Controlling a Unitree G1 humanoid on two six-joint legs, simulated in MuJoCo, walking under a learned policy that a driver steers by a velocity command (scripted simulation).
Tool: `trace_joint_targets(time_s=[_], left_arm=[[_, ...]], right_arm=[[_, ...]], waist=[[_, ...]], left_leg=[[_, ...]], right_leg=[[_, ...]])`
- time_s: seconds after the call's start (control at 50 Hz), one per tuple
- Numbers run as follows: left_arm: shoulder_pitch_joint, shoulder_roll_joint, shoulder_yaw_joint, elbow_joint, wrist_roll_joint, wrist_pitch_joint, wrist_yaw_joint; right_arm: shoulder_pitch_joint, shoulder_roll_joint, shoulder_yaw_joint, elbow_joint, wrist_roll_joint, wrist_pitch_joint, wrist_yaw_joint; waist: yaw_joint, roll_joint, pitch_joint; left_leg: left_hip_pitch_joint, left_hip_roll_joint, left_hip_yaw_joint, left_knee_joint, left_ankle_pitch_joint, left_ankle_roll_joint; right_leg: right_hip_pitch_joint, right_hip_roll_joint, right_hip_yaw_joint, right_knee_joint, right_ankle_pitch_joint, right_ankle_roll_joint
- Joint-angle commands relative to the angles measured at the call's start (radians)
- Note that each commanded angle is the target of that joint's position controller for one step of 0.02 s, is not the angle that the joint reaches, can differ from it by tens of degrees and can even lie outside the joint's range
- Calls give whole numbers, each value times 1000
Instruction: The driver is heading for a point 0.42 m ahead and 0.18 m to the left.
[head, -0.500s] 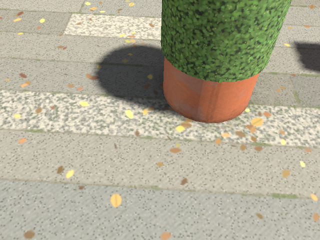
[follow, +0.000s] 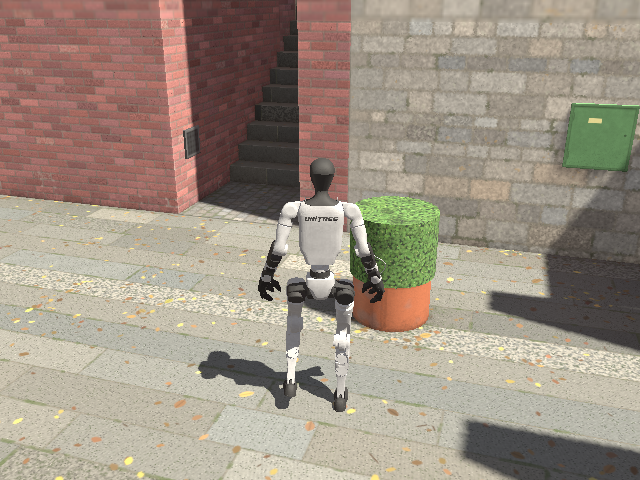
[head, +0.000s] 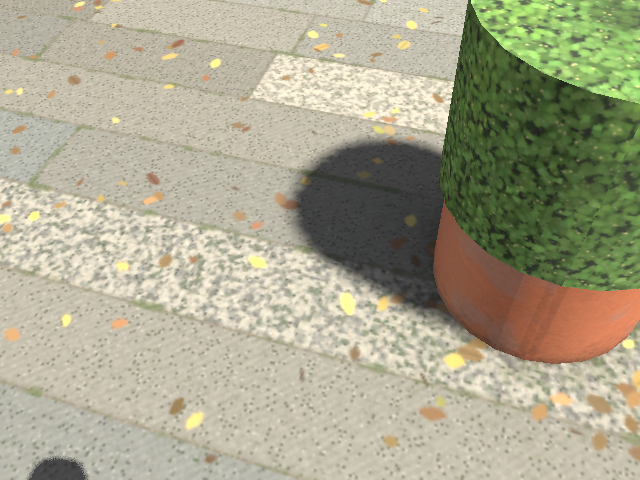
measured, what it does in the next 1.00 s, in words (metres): walks ahead, turning left: left foot, then right foot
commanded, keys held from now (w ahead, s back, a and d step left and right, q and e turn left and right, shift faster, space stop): w+q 0.38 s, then no key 0.62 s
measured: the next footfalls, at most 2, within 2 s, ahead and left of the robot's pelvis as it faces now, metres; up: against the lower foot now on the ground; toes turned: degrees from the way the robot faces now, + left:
left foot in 0.32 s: +0.32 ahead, +0.17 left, +0.00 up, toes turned +15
right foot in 0.76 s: +0.57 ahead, +0.03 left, +0.00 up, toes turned +19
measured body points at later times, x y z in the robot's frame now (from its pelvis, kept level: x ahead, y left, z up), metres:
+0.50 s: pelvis +0.26 +0.09 -0.01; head +0.30 +0.11 +0.44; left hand +0.31 +0.39 -0.12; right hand +0.45 -0.15 -0.11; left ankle +0.28 +0.16 -0.74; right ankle +0.29 -0.09 -0.65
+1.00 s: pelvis +0.41 +0.10 -0.01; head +0.44 +0.10 +0.44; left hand +0.46 +0.38 -0.13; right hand +0.60 -0.13 -0.14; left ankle +0.35 +0.22 -0.75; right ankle +0.53 +0.02 -0.74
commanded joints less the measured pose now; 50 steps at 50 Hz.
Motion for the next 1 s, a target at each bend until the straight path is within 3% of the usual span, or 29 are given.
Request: trace_joint_targets(time_s=[0.02,0.12,0.18,0.22,0.26,0.28,0.3,0.32,0.34,0.36,0.38,0.4,0.42,0.44,0.48,0.54,0.6,0.66,0.74,0.76,0.78,0.8,0.82,0.84,0.88,0.92,0.96,0.98,1.0], left_arm=[[-54,143,35,-45,2,-25,8],[-11,177,41,-26,2,-5,19],[44,204,48,-10,-11,15,22],[65,211,50,-1,-22,32,22],[54,241,58,-7,-26,48,26],[49,256,62,-11,-28,57,30],[36,258,62,-17,-31,67,34],[48,233,50,-27,-22,64,37],[120,92,9,-80,17,43,28],[84,111,1,-102,-10,-8,12],[-41,186,21,-133,-52,-34,1],[-49,178,16,-131,-54,-46,3],[-25,170,18,-105,-29,-41,10],[-1,184,28,-90,-14,-26,13],[38,162,29,-77,-4,7,13],[6,107,14,-88,1,26,19],[-70,93,1,-98,-4,22,10],[-118,111,1,-105,-6,19,2],[-99,145,13,-97,9,8,-6],[-62,157,18,-82,20,0,-8],[-46,202,24,-81,32,-5,-3],[-57,230,23,-83,45,0,2],[-33,132,3,-72,33,18,1],[-28,81,-16,-59,16,31,-4],[-56,102,-17,-53,7,51,-7],[-147,142,-7,-65,12,64,1],[-224,126,-10,-74,1,83,5],[-189,117,-12,-59,-4,85,6],[-159,110,-15,-45,-4,83,6]], right_arm=[[14,-24,-6,-84,-6,13,3],[-141,-18,3,-143,-10,-3,37],[-235,-16,10,-188,-7,-5,59],[-259,-21,9,-212,-10,-4,74],[-233,-52,-4,-225,-10,-2,83],[-169,-79,-18,-215,-10,0,83],[-31,-117,-43,-180,-6,0,79],[142,-184,-80,-128,-4,7,61],[171,-319,-111,-114,0,7,43],[162,-292,-91,-166,-12,-11,46],[142,-216,-68,-159,-21,-27,53],[79,-179,-56,-163,-23,-35,50],[-5,-137,-42,-178,-24,-36,49],[-59,-102,-29,-193,-33,-34,45],[-83,-107,-25,-194,-41,-36,38],[-65,-125,-28,-169,-34,-32,18],[-49,-119,-23,-145,-29,-16,4],[-28,-113,-15,-110,-33,-10,1],[-46,-91,-3,-70,-26,-3,1],[-42,-86,1,-64,-25,0,1],[-3,-69,6,-63,-42,-4,-1],[134,-37,15,-47,-51,-9,-1],[129,-42,19,-26,-47,-2,-7],[84,-65,13,-36,-38,15,-9],[9,-79,4,-46,-26,60,-20],[12,-70,1,-32,-27,88,-24],[68,-26,9,16,-35,89,-21],[69,-30,7,32,-44,89,-17],[48,-57,4,24,-53,89,-16]], waist=[[-25,-128,-1],[27,-95,31],[61,-91,57],[57,-91,65],[20,-123,28],[-22,-142,-20],[-103,-134,-91],[-184,-79,-180],[-100,192,-236],[-103,148,-408],[-139,54,-304],[-102,24,-198],[-50,-40,-138],[-14,-25,-110],[20,-18,-108],[19,0,-97],[-20,29,-110],[-49,39,-104],[-19,43,-84],[4,23,-97],[-12,-40,-142],[-84,-171,-236],[-36,-231,-299],[-23,-246,-275],[-11,-204,-201],[-41,-207,-142],[-85,-205,-117],[-74,-188,-114],[-52,-145,-92]], left_leg=[[-115,74,-64,-65,114,-12],[-87,47,10,-339,333,-9],[-110,33,47,-439,322,9],[-123,16,67,-472,259,31],[-39,-36,117,-484,152,66],[57,-77,147,-482,99,87],[238,-130,172,-530,118,117],[537,-135,109,-564,165,159],[871,124,-390,-611,68,305],[984,261,-830,-796,-41,423],[935,237,-698,-829,25,356],[788,207,-530,-812,212,320],[631,167,-393,-793,412,285],[510,137,-296,-796,581,266],[384,111,-210,-816,772,264],[349,71,-107,-827,869,246],[372,31,-49,-818,799,198],[419,57,-75,-809,709,185],[485,80,-139,-694,637,157],[487,40,-128,-633,605,125],[446,-23,-104,-555,511,79],[310,-90,-93,-458,230,28],[270,-118,-70,-372,-58,-17],[229,-113,-67,-332,-273,-35],[179,-85,-69,-299,-301,-52],[247,-54,-59,-384,-200,-58],[411,-73,-5,-610,35,-39],[454,-86,8,-654,105,-26],[443,-46,-37,-684,102,-1]], right_leg=[[54,-296,183,-242,114,-162],[97,-255,10,-251,181,-132],[197,-282,-26,-231,197,-119],[278,-310,-45,-181,282,-102],[316,-315,-79,-68,564,-80],[318,-309,-96,47,731,-70],[274,-283,-125,236,817,-48],[89,-247,-136,498,673,-5],[-365,-91,-119,875,-116,59],[-537,22,145,1051,-453,62],[-636,-32,203,1063,-364,38],[-619,-74,187,993,-279,23],[-539,-117,183,912,-221,30],[-450,-142,181,857,-198,37],[-344,-137,161,801,-174,62],[-338,-110,134,619,-60,89],[-281,-82,121,392,145,92],[-251,-65,139,272,236,87],[-202,-46,143,137,172,34],[-126,-47,138,52,321,10],[4,-124,211,70,695,-24],[219,-253,326,154,950,-145],[258,-313,400,140,916,-239],[225,-336,453,91,756,-261],[138,-333,499,-1,352,-233],[-3,-288,443,-66,72,-173],[-125,-197,321,-63,-74,-100],[-150,-163,278,-59,-154,-65],[-166,-136,247,-46,-252,-24]])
